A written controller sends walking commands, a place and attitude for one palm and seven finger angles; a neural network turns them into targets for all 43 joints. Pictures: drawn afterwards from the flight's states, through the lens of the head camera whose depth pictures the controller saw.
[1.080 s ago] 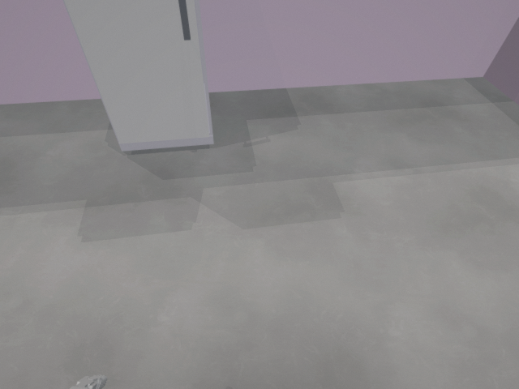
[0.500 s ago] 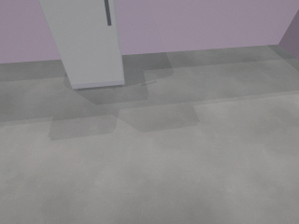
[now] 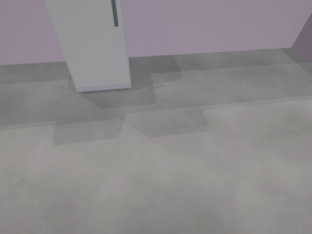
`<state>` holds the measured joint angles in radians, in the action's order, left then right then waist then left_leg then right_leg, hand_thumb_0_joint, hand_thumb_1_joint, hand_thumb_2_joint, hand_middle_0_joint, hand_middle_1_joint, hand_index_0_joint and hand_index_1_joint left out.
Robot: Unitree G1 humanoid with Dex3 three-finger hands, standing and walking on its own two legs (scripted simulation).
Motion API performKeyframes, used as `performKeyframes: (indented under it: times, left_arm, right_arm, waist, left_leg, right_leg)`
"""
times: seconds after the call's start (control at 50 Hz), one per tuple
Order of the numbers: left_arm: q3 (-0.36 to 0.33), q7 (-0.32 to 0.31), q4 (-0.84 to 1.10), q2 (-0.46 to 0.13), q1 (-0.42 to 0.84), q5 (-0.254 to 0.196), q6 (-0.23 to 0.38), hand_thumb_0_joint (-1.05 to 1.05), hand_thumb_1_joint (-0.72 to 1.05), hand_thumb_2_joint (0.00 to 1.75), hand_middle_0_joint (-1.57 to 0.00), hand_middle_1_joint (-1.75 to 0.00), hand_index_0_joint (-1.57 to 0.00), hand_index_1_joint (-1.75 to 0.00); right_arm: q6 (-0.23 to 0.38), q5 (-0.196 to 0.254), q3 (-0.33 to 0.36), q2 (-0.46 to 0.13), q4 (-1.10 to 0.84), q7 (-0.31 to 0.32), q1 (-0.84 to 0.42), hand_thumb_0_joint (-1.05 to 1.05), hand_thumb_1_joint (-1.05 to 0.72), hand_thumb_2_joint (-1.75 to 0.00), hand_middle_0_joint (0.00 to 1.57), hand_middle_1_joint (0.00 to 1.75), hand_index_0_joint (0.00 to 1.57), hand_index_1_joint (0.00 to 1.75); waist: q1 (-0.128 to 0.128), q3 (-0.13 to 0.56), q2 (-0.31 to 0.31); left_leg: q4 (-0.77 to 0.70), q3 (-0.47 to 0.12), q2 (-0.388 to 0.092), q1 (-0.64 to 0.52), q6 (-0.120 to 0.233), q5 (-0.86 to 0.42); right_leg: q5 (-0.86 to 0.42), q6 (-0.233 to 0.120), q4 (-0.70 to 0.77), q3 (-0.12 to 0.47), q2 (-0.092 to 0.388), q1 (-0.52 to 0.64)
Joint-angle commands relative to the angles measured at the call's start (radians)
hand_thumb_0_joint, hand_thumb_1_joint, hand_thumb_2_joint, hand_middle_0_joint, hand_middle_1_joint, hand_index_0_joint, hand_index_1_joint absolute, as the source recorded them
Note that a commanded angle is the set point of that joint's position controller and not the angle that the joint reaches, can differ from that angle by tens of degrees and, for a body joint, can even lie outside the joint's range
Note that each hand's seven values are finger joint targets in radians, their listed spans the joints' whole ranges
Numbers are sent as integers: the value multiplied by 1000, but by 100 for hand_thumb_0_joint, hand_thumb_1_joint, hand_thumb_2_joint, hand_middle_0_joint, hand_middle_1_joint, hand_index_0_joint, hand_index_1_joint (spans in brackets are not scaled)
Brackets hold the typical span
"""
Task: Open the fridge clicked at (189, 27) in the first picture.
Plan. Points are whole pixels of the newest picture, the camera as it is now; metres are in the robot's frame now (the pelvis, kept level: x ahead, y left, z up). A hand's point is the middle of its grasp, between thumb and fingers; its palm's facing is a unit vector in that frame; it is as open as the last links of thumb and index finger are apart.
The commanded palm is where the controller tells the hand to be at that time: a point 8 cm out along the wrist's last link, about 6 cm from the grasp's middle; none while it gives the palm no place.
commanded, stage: look at it before walking up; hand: right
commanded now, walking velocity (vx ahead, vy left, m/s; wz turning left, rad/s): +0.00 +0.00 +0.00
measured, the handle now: out of the picture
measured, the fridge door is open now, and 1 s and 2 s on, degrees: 0 0 0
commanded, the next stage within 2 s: walk to a spot facing it in 0.36 s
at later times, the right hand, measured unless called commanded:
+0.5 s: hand out of the picture +0.08 -0.25 -0.15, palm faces -0.03 +0.94 -0.33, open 7.4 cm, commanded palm none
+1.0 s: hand out of the picture +0.08 -0.15 -0.17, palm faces -0.16 +0.97 -0.16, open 7.4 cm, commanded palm none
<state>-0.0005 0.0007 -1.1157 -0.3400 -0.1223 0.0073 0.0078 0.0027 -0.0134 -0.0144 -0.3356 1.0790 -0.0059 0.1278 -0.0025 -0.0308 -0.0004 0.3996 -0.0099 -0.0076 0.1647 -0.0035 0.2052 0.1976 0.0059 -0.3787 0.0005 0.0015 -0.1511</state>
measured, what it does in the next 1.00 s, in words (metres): walks ahead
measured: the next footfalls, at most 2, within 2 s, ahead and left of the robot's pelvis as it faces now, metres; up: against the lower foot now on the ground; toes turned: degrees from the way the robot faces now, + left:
right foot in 1.18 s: +0.36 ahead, -0.07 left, +0.00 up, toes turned +14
left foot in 1.82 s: +0.43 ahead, +0.24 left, +0.00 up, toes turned +49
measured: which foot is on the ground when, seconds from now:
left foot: down 0.00-1.00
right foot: down 0.00-0.78, up 0.80-1.00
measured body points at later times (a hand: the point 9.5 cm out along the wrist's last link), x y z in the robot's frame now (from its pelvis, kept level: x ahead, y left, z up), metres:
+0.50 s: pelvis +0.01 +0.00 +0.00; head +0.01 +0.00 +0.45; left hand +0.09 +0.30 -0.13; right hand +0.08 -0.30 -0.13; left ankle +0.01 +0.12 -0.74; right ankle +0.01 -0.12 -0.74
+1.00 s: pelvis +0.10 +0.02 +0.00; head +0.13 +0.03 +0.45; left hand +0.12 +0.28 -0.15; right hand +0.09 -0.21 -0.15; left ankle +0.03 +0.11 -0.74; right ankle +0.17 -0.10 -0.68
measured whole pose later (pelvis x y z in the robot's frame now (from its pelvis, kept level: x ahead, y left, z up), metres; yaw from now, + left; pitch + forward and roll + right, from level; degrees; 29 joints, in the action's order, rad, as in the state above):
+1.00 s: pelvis +0.10 +0.02 +0.00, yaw +14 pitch +0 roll +0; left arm -0.05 0.01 -1.00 -0.21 -0.18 0.02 0.00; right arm 0.04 -0.03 0.02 -0.14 1.04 -0.01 0.46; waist -0.04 -0.04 -0.01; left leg 0.41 -0.05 0.05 0.12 0.04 0.29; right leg 0.29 0.06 -1.03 -0.06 0.09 -0.56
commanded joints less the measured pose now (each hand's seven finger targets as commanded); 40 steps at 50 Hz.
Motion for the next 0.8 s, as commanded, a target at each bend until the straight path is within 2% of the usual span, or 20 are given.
performKeyframes:
  times: [0.0,0.08,0.3,0.44,0.48,0.5,0.52,0.54,0.58,0.6,0.62,0.64,0.66,0.68,0.7,0.72,0.74,0.76,0.78]
  left_arm:
    - [-39,-10,67,-206,53,1,27,0,90,90,-20,-30,-20,-30]
    - [-38,-10,64,-204,56,1,28,0,90,90,-20,-30,-20,-30]
    - [-36,-12,63,-209,62,-1,28,0,90,90,-20,-30,-20,-30]
    - [-37,-12,63,-208,66,0,27,0,90,90,-20,-30,-20,-30]
    - [-16,-11,45,-110,17,9,12,0,90,90,-20,-30,-20,-30]
    - [-15,-9,45,-87,-13,11,3,0,90,90,-20,-30,-20,-30]
    - [-20,-8,53,-92,-23,14,-2,0,90,90,-20,-30,-20,-30]
    - [-27,-8,65,-104,-35,16,-5,0,90,90,-20,-30,-20,-30]
    - [-44,-10,92,-129,-54,16,-4,0,90,90,-20,-30,-20,-30]
    - [-55,-11,100,-146,-72,15,-1,0,90,90,-20,-30,-20,-30]
    - [-66,-13,109,-160,-87,14,5,0,90,90,-20,-30,-20,-30]
    - [-75,-15,114,-174,-96,11,13,0,90,90,-20,-30,-20,-30]
    - [-80,-15,120,-164,-109,11,20,0,90,90,-20,-30,-20,-30]
    - [-80,-16,125,-149,-110,13,26,0,90,90,-20,-30,-20,-30]
    - [-79,-16,129,-139,-97,14,27,0,90,90,-20,-30,-20,-30]
    - [-77,-16,136,-121,-65,15,27,0,90,90,-20,-30,-20,-30]
    - [-68,-12,154,-80,-42,11,26,0,90,90,-20,-30,-20,-30]
    - [-47,-2,219,9,9,2,33,0,90,90,-20,-30,-20,-30]
    - [-50,-6,247,-41,86,9,45,0,90,90,-20,-30,-20,-30]
  right_arm:
    - [24,1,49,-210,-63,16,-39,0,-90,-90,20,30,20,30]
    - [23,2,47,-211,-62,15,-37,0,-90,-90,20,30,20,30]
    - [25,2,47,-212,-56,17,-33,0,-90,-90,20,30,20,30]
    - [26,2,46,-214,-53,18,-37,0,-90,-90,20,30,20,30]
    - [4,2,29,-116,-35,18,17,0,-90,-90,20,30,20,30]
    - [-8,-2,28,-96,-36,16,43,0,-90,-90,20,30,20,30]
    - [-16,-5,32,-97,-47,9,54,0,-90,-90,20,30,20,30]
    - [-22,-8,39,-100,-62,2,58,0,-90,-90,20,30,20,30]
    - [-24,-11,53,-94,-100,-9,80,0,-90,-90,20,30,20,30]
    - [-21,-11,56,-85,-114,-14,93,0,-90,-90,20,30,20,30]
    - [-15,-10,61,-63,-131,-19,104,0,-90,-90,20,30,20,30]
    - [-10,-9,65,-39,-143,-24,107,0,-90,-90,20,30,20,30]
    - [-5,-11,68,-26,-161,-28,86,0,-90,-90,20,30,20,30]
    - [2,-10,72,-14,-172,-32,85,0,-90,-90,20,30,20,30]
    - [7,-10,75,-8,-167,-35,114,0,-90,-90,20,30,20,30]
    - [11,-12,82,9,-140,-36,200,0,-90,-90,20,30,20,30]
    - [23,-17,92,-32,-100,-30,327,0,-90,-90,20,30,20,30]
    - [38,-20,120,-155,-70,-9,455,0,-90,-90,20,30,20,30]
    - [45,3,111,-135,-64,9,506,0,-90,-90,20,30,20,30]
  waist:
    - [1,57,24]
    - [1,57,2]
    - [1,81,10]
    - [2,66,5]
    - [2,57,7]
    - [1,41,15]
    - [2,-4,21]
    - [6,-37,11]
    - [6,-80,-26]
    - [10,-74,-58]
    - [13,-73,-116]
    - [13,-54,-168]
    - [21,-53,-167]
    - [17,-44,-152]
    - [-3,-25,-125]
    - [-49,-12,-98]
    - [-101,20,69]
    - [-137,19,419]
    - [-156,2,254]
  left_leg:
    - [-78,-110,-108,11,36,-52]
    - [-79,-109,-109,7,35,-59]
    - [-67,-100,-110,-21,35,-148]
    - [-76,-98,-113,-22,33,-153]
    - [-70,-111,-97,16,25,-27]
    - [-68,-123,-85,47,25,94]
    - [-68,-141,-71,96,31,206]
    - [-53,-150,-55,137,38,279]
    - [21,-134,-17,220,43,324]
    - [89,-113,9,263,42,320]
    - [192,-64,39,303,34,277]
    - [302,5,42,321,22,221]
    - [355,24,10,343,14,258]
    - [342,26,-15,329,12,285]
    - [291,44,-18,256,14,275]
    - [184,65,-8,101,22,183]
    - [19,-51,-46,-95,56,131]
    - [-157,-557,-333,-274,179,48]
    - [-176,-645,-354,-248,238,-62]
  right_leg:
    - [-78,-37,58,99,114,11]
    - [-77,-36,63,97,115,13]
    - [-152,-35,54,95,121,40]
    - [-148,-33,64,92,120,41]
    - [-29,-15,42,57,118,49]
    - [85,-14,28,45,117,34]
    - [202,-17,34,44,117,2]
    - [296,-25,46,52,124,-24]
    - [406,-53,68,93,166,-30]
    - [443,-75,80,132,202,-4]
    - [454,-107,110,185,257,20]
    - [396,-143,129,215,329,45]
    - [291,-171,121,207,363,66]
    - [178,-173,82,165,367,67]
    - [104,-151,12,99,349,36]
    - [70,-108,-122,12,302,-59]
    - [94,-40,-389,-103,197,-214]
    - [392,30,-725,-194,40,-570]
    - [366,15,-778,-30,70,-615]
